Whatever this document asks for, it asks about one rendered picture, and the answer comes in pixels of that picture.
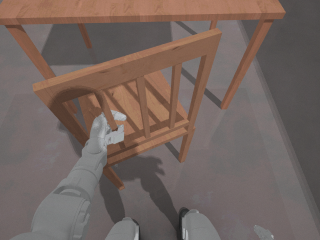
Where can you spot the left robot hand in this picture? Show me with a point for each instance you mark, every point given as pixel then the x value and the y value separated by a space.
pixel 101 129

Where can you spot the left robot upper arm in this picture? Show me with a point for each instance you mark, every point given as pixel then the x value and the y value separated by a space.
pixel 60 217

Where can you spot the table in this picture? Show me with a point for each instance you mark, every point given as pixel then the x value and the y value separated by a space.
pixel 14 13

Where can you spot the chair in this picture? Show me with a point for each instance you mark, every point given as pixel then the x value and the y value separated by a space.
pixel 134 86

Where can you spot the robot left thigh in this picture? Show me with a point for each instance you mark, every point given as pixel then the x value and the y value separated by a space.
pixel 124 230

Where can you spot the right robot hand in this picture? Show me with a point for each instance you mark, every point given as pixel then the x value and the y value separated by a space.
pixel 263 233

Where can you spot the robot left forearm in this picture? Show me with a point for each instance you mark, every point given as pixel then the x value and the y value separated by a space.
pixel 85 175

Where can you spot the robot thigh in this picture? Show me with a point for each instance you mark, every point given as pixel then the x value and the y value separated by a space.
pixel 196 226
pixel 124 230

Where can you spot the robot right thigh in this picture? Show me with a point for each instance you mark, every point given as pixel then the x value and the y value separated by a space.
pixel 196 226

